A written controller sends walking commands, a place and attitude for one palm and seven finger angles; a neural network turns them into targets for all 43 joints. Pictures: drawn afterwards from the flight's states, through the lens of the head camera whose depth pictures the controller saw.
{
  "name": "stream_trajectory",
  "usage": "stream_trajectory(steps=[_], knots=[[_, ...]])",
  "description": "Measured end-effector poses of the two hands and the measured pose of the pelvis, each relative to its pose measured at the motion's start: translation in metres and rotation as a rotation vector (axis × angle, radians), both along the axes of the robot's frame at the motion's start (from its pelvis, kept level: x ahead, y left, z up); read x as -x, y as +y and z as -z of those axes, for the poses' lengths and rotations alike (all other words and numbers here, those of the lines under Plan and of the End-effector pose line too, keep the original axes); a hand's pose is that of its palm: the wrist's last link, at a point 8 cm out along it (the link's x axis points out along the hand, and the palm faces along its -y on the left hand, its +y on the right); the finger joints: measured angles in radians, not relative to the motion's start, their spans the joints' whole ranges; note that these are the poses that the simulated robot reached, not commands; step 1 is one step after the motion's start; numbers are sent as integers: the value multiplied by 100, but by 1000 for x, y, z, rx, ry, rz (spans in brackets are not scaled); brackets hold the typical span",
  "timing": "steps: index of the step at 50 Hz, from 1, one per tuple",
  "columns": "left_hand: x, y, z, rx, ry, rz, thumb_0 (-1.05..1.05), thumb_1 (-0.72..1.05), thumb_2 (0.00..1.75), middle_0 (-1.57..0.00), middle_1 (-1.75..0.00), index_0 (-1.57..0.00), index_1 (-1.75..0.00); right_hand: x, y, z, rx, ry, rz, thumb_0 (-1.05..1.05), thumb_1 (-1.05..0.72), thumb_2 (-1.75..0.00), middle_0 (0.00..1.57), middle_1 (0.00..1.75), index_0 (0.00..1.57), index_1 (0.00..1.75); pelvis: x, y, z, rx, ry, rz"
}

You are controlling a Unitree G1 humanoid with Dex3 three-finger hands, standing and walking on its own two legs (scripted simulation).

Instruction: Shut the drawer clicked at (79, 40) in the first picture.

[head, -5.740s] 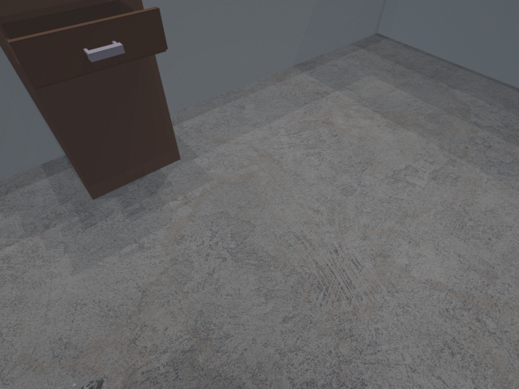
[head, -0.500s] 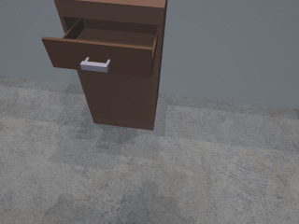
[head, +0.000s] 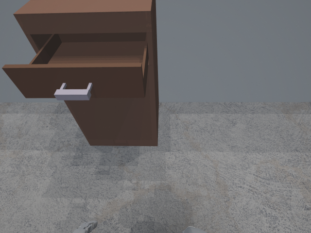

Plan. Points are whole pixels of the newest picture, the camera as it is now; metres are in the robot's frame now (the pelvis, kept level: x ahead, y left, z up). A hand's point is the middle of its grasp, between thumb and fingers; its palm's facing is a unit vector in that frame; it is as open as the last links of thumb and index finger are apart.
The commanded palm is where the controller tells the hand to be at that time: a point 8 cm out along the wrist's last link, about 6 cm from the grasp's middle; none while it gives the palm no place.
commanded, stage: take the last steps up to it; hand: left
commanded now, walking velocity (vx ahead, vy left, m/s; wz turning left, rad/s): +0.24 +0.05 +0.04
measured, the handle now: (75, 90) +0.54 +0.29 +0.04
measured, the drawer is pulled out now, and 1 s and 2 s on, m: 0.22 0.22 0.22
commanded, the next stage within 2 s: come to a stop and stand still in 0.28 s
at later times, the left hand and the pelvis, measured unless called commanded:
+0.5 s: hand out of the picture +0.10 +0.22 -0.17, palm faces +0.10 -0.98 -0.17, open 7.4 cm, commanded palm none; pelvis +0.14 +0.05 +0.02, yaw +0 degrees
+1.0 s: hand (100, 224) +0.17 +0.18 -0.14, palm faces +0.01 -0.96 -0.27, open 7.4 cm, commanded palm none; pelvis +0.11 -0.01 +0.02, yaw -1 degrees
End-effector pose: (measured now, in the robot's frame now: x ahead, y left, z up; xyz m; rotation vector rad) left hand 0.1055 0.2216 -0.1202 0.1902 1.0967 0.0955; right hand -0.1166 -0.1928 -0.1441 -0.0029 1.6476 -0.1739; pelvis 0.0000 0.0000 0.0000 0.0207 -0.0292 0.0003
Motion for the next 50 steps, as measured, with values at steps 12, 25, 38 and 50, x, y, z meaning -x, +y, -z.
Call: stream_trajectory(steps=[12,25,38,50], knots=[[3,16,-17,-33,121,-110,-1,94,90,-20,-30,-20,-30,-202,-33,-22,63,-332,-96,0,-92,-90,20,30,19,30,-67,-1,-26,17,14,-15],[13,51,17,45,361,-191,0,91,90,-20,-29,-20,-30,-332,19,-34,121,-447,-214,0,-92,-90,20,30,19,30,-140,50,-17,27,4,1],[-56,55,3,-17,256,-115,0,91,90,-20,-29,-20,-30,-318,0,-31,141,-389,-120,-1,-93,-90,20,30,20,30,-134,38,-22,18,4,27],[-59,0,-17,-72,150,-60,0,91,90,-20,-29,-20,-30,-253,-50,-6,62,-300,-46,0,-91,-90,20,30,19,30,-111,-13,-20,-4,6,23]])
